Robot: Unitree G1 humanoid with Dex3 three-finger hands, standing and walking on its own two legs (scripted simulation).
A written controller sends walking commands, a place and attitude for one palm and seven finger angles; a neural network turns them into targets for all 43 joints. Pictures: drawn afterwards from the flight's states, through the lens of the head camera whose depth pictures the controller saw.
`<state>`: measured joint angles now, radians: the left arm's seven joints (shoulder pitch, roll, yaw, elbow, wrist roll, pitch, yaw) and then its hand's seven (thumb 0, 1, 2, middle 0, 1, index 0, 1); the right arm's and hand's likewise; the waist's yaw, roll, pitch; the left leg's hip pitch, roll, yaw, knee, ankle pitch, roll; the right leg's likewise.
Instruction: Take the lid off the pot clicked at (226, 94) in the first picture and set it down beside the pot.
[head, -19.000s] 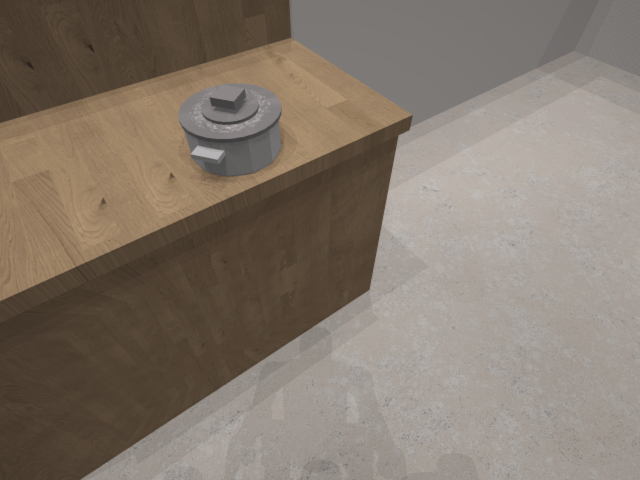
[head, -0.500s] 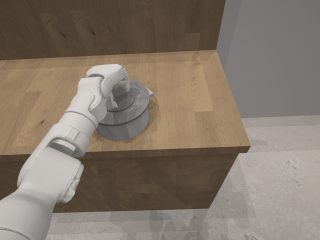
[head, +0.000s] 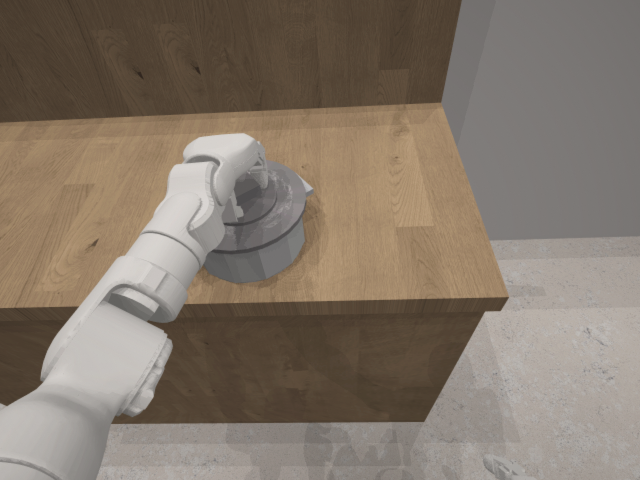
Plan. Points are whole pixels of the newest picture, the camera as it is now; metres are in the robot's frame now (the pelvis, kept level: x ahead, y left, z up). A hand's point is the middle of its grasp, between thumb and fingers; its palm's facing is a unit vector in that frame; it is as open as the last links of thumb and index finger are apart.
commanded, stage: close the fingers and squeeze the knob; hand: left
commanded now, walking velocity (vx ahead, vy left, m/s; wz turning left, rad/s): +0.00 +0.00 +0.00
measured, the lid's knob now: (238, 188) +0.49 +0.12 +0.10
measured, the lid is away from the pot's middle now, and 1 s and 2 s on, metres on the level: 0.00 0.01 0.02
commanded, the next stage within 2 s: lift the lid straight up in 0.06 s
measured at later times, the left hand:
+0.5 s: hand (231, 197) +0.44 +0.11 +0.13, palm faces -0.31 -0.03 -0.95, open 8.3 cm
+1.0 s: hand (228, 176) +0.44 +0.11 +0.16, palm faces -0.29 -0.03 -0.96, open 7.6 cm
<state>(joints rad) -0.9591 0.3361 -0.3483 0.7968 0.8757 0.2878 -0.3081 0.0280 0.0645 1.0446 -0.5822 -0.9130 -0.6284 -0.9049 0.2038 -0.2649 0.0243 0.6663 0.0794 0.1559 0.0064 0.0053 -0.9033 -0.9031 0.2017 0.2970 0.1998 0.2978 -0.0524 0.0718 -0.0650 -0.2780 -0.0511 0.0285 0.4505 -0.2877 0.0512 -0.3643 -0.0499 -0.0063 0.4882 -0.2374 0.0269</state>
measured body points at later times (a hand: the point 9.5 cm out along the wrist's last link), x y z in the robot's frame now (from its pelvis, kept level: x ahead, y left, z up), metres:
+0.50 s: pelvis +0.00 +0.00 +0.00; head +0.03 -0.04 +0.45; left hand +0.45 +0.11 +0.18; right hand +0.13 -0.24 -0.13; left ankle -0.04 +0.09 -0.74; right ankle +0.00 -0.14 -0.74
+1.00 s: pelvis -0.01 -0.01 +0.00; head +0.01 -0.05 +0.45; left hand +0.45 +0.11 +0.22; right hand +0.14 -0.25 -0.12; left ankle -0.04 +0.09 -0.74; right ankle +0.00 -0.14 -0.74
